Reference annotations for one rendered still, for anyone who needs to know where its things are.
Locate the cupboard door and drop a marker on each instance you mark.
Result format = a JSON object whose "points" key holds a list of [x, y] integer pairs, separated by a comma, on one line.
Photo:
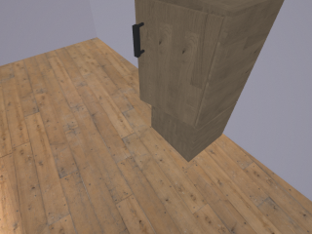
{"points": [[179, 46]]}

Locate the handle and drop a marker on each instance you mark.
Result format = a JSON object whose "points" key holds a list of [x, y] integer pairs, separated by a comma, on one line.
{"points": [[136, 39]]}

